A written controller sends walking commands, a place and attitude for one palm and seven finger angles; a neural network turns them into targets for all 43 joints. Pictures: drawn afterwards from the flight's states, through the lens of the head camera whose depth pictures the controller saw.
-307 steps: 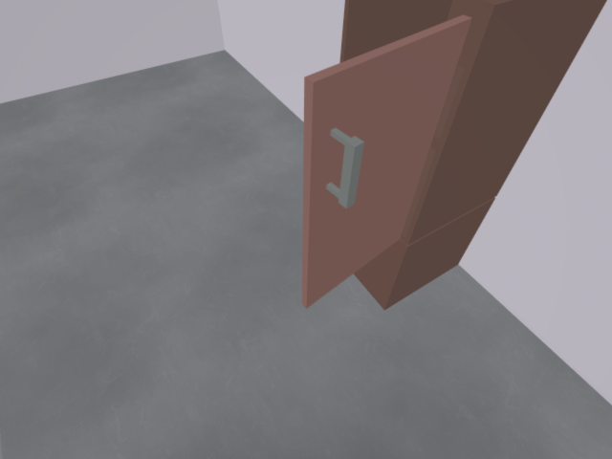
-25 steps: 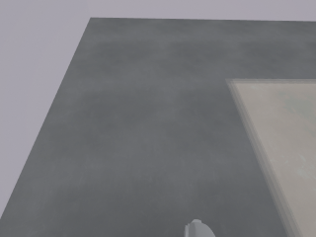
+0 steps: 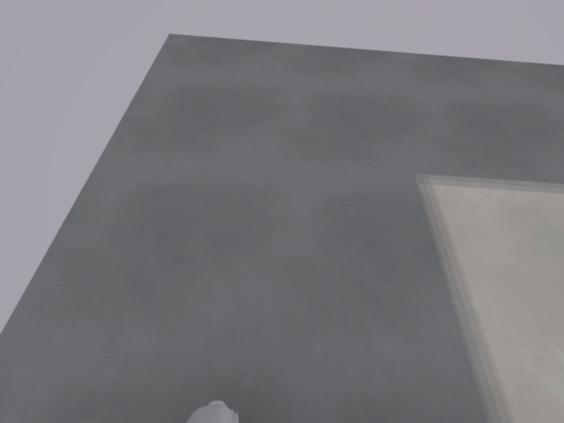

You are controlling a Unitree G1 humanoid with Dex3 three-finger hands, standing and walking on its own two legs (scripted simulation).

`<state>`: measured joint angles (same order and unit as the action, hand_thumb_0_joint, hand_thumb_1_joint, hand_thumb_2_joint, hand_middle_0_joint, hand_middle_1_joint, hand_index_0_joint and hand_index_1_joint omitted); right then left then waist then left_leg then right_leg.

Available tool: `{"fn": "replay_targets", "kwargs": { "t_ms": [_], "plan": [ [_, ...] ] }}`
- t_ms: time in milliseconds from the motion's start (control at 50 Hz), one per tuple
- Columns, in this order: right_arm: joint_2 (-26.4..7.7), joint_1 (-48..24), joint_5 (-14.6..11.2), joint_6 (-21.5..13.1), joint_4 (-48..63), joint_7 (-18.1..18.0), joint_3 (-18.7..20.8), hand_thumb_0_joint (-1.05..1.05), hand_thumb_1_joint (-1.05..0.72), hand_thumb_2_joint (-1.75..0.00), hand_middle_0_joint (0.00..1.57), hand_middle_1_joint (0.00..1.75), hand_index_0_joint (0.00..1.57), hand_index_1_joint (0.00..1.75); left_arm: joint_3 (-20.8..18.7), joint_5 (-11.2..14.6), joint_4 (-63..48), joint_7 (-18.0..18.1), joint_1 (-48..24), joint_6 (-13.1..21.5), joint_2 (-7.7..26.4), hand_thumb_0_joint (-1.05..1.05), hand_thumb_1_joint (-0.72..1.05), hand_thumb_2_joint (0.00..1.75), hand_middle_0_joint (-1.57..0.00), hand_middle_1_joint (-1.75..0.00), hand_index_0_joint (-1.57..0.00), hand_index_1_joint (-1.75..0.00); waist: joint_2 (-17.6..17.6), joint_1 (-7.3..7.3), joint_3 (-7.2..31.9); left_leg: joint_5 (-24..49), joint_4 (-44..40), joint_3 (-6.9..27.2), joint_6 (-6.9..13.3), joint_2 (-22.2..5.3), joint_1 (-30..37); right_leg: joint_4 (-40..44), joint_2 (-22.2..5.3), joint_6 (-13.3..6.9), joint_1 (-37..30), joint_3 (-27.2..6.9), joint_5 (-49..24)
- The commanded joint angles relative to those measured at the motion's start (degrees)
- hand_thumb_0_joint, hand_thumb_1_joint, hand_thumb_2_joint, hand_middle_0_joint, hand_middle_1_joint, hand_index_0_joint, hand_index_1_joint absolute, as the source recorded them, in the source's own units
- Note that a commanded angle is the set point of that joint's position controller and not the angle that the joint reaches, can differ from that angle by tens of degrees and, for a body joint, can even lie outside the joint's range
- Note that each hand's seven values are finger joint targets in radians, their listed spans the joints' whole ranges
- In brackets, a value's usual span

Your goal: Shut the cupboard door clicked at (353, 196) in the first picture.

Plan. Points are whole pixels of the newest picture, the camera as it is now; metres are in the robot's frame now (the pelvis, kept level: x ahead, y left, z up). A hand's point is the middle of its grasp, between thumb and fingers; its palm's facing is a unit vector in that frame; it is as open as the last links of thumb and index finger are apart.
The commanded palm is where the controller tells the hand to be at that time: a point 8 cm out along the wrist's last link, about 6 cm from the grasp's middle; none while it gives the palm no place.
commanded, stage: walk to a spot facing it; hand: left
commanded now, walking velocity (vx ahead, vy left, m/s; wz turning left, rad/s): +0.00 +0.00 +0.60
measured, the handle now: out of the picture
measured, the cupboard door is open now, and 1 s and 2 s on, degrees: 98 98 98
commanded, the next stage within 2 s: none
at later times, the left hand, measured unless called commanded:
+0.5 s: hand out of the picture +0.12 +0.19 -0.16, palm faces +0.27 -0.92 -0.28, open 7.4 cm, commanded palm none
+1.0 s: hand out of the picture +0.03 +0.20 -0.17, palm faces +0.57 -0.79 -0.25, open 7.4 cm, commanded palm none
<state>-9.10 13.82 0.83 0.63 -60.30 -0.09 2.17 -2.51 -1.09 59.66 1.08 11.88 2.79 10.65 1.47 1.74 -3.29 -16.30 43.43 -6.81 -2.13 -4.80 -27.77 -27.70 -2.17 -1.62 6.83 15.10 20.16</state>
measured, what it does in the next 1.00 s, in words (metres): steps on the spot, turning left: left foot, then right foot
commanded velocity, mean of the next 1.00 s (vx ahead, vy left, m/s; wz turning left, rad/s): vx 0.00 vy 0.00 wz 0.60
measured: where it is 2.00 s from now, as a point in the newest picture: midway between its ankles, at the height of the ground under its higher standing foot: outside the picture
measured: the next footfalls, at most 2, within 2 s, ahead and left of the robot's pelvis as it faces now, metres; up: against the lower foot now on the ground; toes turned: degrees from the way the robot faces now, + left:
left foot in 0.06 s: +0.14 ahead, +0.11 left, +0.00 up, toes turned +9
right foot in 0.46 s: +0.14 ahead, -0.16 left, +0.00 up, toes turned +13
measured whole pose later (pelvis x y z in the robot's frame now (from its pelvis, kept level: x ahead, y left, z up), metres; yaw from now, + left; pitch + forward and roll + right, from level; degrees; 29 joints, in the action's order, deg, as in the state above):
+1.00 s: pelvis +0.10 -0.02 +0.00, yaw +35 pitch +2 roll -1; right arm -12.2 7.4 1.1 1.5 -51.7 0.0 2.7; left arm -3.9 -1.3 52.6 0.5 10.6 -3.2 15.5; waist 2.6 -0.3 -5.3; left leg -15.5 31.2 0.3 1.1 0.3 -17.5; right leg -62.3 -5.4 4.9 28.5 1.3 25.4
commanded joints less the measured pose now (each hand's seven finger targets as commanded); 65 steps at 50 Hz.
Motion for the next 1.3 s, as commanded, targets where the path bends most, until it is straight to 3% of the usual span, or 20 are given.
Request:
{"fn": "replay_targets", "kwargs": {
  "t_ms": [0,40,60,120,380,400,440,480,560,660,740,760,780,800,920,1120,1140,1160,1180,1280],
  "plan": [
    [-5.8,7.0,0.7,-0.6,2.4,0.6,1.4,0.0,-0.9,-0.9,0.2,0.3,0.2,0.3,-2.0,0.3,-2.6,0.4,2.8,-0.7,8.6,0.0,0.9,0.9,-0.2,-0.3,-0.2,-0.3,-0.1,2.3,4.7,12.9,-11.1,0.5,2.3,1.9,15.3,-10.4,-15.0,-1.0,3.4,-3.2,-33.6],
    [-15.5,12.0,1.0,-0.9,3.2,-0.3,3.4,0.0,-0.9,-0.9,0.2,0.3,0.2,0.3,-1.0,1.4,-6.4,0.1,2.5,-1.6,4.4,0.0,0.9,0.9,-0.2,-0.3,-0.2,-0.3,-23.1,3.88,10.9,47.0,-20.0,32.4,16.3,-19.9,26.1,-37.8,-1.6,5.4,21.9,-5.1,19.9],
    [-15.9,11.4,0.7,-0.4,2.9,-0.8,3.5,0.0,-0.9,-0.9,0.2,0.3,0.2,0.3,-1.4,0.4,-8.0,0.6,-0.5,-2.4,6.2,0.0,0.9,0.9,-0.2,-0.3,-0.2,-0.3,-13.5,3.98,12.2,33.2,-22.3,32.2,18.0,-21.0,23.1,-43.1,-1.7,4.0,21.9,-13.4,19.7],
    [-12.8,1.8,0.7,-0.7,6.4,-1.6,3.0,0.0,-0.9,-0.9,0.2,0.3,0.2,0.3,-2.1,-0.4,-7.7,0.1,-2.8,-3.0,5.1,0.0,0.9,0.9,-0.2,-0.3,-0.2,-0.3,-11.9,0.39,5.0,11.5,-25.9,26.7,13.0,-13.3,12.3,-43.3,-3.2,4.9,25.6,-16.1,7.4],
    [-14.5,-5.0,0.6,0.8,10.8,-0.5,5.2,0.0,-0.9,-0.9,0.2,0.3,0.2,0.3,-2.3,0.1,-9.4,0.2,3.4,-3.1,5.5,0.0,0.9,0.9,-0.2,-0.3,-0.2,-0.3,-9.8,-2.61,7.7,10.0,-19.7,24.3,9.0,-4.2,6.8,-3.8,2.6,5.4,5.3,-12.0,-3.0],
    [-13.4,-5.7,0.2,0.9,11.5,-0.2,5.1,0.0,-0.9,-0.9,0.2,0.3,0.2,0.3,-2.8,-0.1,-9.2,0.4,5.6,-2.7,7.3,0.0,0.9,0.9,-0.2,-0.3,-0.2,-0.3,-6.6,-3.83,8.3,6.0,-16.4,22.7,6.7,-1.6,2.4,4.0,0.2,4.7,-1.0,-13.8,-5.8],
    [-8.8,-8.1,-0.2,0.9,13.8,0.5,4.6,0.0,-0.9,-0.9,0.2,0.3,0.2,0.3,-4.2,-1.2,-10.5,1.2,6.0,-2.2,16.3,0.0,0.9,0.9,-0.2,-0.3,-0.2,-0.3,17.4,-5.78,5.5,-17.2,10.0,7.6,-0.5,9.5,-12.3,15.9,-26.5,-5.8,-3.4,-40.3,-4.9],
    [-10.1,-6.4,0.6,1.6,12.3,1.1,4.7,0.0,-0.9,-0.9,0.2,0.3,0.2,0.3,-2.9,-0.7,-12.0,1.3,-0.8,-2.0,11.9,0.0,0.9,0.9,-0.2,-0.3,-0.2,-0.3,8.0,-1.49,2.5,-12.2,24.9,11.0,0.2,4.7,-9.3,12.4,-22.3,-7.3,4.9,-29.8,-11.0],
    [-8.1,-6.8,0.1,2.2,11.3,1.8,3.8,0.0,-0.9,-0.9,0.2,0.3,0.2,0.3,-2.3,-0.6,-11.9,1.1,-1.6,-1.7,10.3,0.0,0.9,0.9,-0.2,-0.3,-0.2,-0.3,11.0,-0.64,2.8,-8.2,20.3,6.2,-1.7,3.0,-6.7,6.2,-16.1,-3.8,0.7,-15.1,-30.4],
    [-6.8,-12.0,-0.3,1.6,12.6,2.1,2.4,0.0,-0.9,-0.9,0.2,0.3,0.2,0.3,-3.2,-0.9,-9.8,0.8,5.7,-2.0,13.9,0.0,0.9,0.9,-0.2,-0.3,-0.2,-0.3,10.1,-4.64,4.2,-9.5,1.8,0.5,-1.2,4.7,-0.4,0.8,-17.5,-3.5,-5.9,-11.6,-42.1],
    [-9.3,-7.3,-0.2,1.1,12.0,1.8,2.9,0.0,-0.9,-0.9,0.2,0.3,0.2,0.3,-3.4,-0.4,-9.9,0.2,4.5,-2.2,14.6,0.0,0.9,0.9,-0.2,-0.3,-0.2,-0.3,10.3,-1.68,6.6,-0.4,-12.6,-0.6,0.4,6.0,12.6,-7.6,-16.8,-0.2,-1.0,-7.9,-40.4],
    [-12.0,-2.9,0.1,0.7,10.9,1.6,3.7,0.0,-0.9,-0.9,0.2,0.3,0.2,0.3,-3.3,0.1,-10.6,0.1,3.6,-2.3,13.9,0.0,0.9,0.9,-0.2,-0.3,-0.2,-0.3,4.4,1.03,10.0,11.0,-17.5,2.5,2.0,3.3,22.9,-15.8,-15.8,2.2,5.2,-5.5,-34.4],
    [-18.9,1.7,0.5,0.2,10.3,1.1,5.5,0.0,-0.9,-0.9,0.2,0.3,0.2,0.3,-2.6,0.6,-12.9,-0.4,2.5,-2.6,9.8,0.0,0.9,0.9,-0.2,-0.3,-0.2,-0.3,-12.9,3.63,13.8,31.7,-18.7,23.9,9.8,-12.3,34.3,-29.7,-7.3,6.5,21.9,-3.4,-1.0],
    [-22.0,5.9,0.0,0.6,8.9,0.4,6.2,0.0,-0.9,-0.9,0.2,0.3,0.2,0.3,-1.6,0.3,-15.2,-0.1,-2.1,-3.1,7.6,0.0,0.9,0.9,-0.2,-0.3,-0.2,-0.3,-17.9,5.34,14.6,50.8,-19.0,31.8,16.7,-19.7,34.4,-38.5,-4.2,6.8,28.5,-9.9,19.3],
    [-15.4,-4.8,0.5,0.1,11.6,-0.9,4.0,0.0,-0.9,-0.9,0.2,0.3,0.2,0.3,-2.3,-0.3,-11.5,-0.5,-1.0,-4.6,7.8,0.0,0.9,0.9,-0.2,-0.3,-0.2,-0.3,-9.9,-0.8,4.9,22.8,-22.7,19.4,10.8,-7.8,18.1,-36.9,-3.5,6.7,25.3,-15.0,3.6],
    [-15.2,-6.5,0.3,0.9,12.4,-0.5,4.9,0.0,-0.9,-0.9,0.2,0.3,0.2,0.3,-2.3,0.4,-12.0,-0.1,3.0,-2.9,7.3,0.0,0.9,0.9,-0.2,-0.3,-0.2,-0.3,-10.7,-3.33,6.5,21.2,-15.4,23.5,8.7,-3.9,9.7,-2.7,1.9,5.9,4.2,-11.8,-5.2],
    [-13.7,-6.7,-0.2,0.7,12.7,-0.2,4.7,0.0,-0.9,-0.9,0.2,0.3,0.2,0.3,-2.9,0.0,-11.6,0.2,5.9,-2.2,9.9,0.0,0.9,0.9,-0.2,-0.3,-0.2,-0.3,-5.3,-4.91,7.6,13.3,-10.9,21.4,5.9,-0.7,4.5,5.5,-1.7,5.3,-3.7,-15.1,-10.1],
    [-9.0,-5.0,-0.7,0.6,13.3,0.1,4.2,0.0,-0.9,-0.9,0.2,0.3,0.2,0.3,-4.1,-0.9,-11.5,0.9,7.2,-1.6,15.4,0.0,0.9,0.9,-0.2,-0.3,-0.2,-0.3,12.7,-5.29,9.6,-7.2,2.6,12.6,1.3,7.5,-6.0,11.5,-17.9,0.6,-11.8,-31.5,-14.3],
    [-10.4,-6.8,-0.2,0.8,14.0,0.2,4.4,0.0,-0.9,-0.9,0.2,0.3,0.2,0.3,-3.9,-0.7,-11.8,1.1,6.8,-1.8,17.4,0.0,0.9,0.9,-0.2,-0.3,-0.2,-0.3,16.7,-5.66,7.4,-21.0,17.0,9.9,-0.1,8.4,-7.4,11.8,-27.6,-5.8,-4.8,-39.1,-21.6],
    [-9.2,-3.7,0.3,2.7,9.7,1.6,4.1,0.0,-0.9,-0.9,0.2,0.3,0.2,0.3,-1.7,0.0,-13.7,1.0,-2.3,-1.7,9.0,0.0,0.9,0.9,-0.2,-0.3,-0.2,-0.3,10.0,0.04,3.1,-5.2,29.3,9.1,-1.6,3.3,-5.6,9.0,-15.4,-2.6,2.6,-16.9,-23.9]
  ]
}}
